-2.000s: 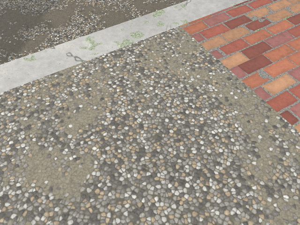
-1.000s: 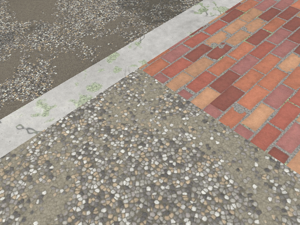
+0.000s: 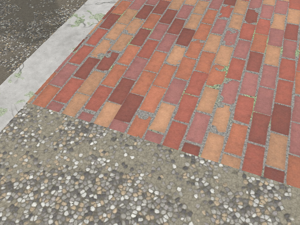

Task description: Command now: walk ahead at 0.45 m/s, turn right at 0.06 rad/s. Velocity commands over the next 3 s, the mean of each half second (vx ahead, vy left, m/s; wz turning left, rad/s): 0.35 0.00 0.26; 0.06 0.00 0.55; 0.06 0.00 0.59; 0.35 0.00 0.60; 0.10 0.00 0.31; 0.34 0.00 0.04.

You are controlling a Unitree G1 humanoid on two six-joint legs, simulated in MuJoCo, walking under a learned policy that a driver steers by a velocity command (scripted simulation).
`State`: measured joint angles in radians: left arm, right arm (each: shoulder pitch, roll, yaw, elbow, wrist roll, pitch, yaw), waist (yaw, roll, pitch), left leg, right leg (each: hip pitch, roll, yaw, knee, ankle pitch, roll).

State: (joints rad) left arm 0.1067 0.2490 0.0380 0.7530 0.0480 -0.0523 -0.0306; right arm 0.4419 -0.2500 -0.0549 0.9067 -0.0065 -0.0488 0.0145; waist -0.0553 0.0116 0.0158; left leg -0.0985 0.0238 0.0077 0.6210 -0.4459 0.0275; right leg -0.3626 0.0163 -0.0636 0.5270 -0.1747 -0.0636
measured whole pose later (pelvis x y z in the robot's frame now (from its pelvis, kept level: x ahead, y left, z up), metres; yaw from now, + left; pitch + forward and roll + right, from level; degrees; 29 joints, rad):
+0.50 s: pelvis +0.23 +0.00 -0.02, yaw +11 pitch +1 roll -1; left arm 0.31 0.23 0.03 0.90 0.01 -0.05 0.03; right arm 0.14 -0.24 -0.04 0.79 -0.03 -0.05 0.03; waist 0.02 0.00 0.09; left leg -0.48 -0.08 0.09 0.59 -0.14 0.15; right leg -0.20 0.02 -0.12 1.04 -0.51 -0.02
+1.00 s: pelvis +0.31 -0.03 +0.01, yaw +28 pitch +2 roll +0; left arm 0.16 0.27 0.03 0.74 0.00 0.02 0.05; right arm 0.25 -0.29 -0.09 0.77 -0.02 0.05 0.01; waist -0.05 0.02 0.03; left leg -0.34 -0.18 -0.23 0.45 -0.12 0.07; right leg -0.33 0.05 0.08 0.61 -0.37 0.01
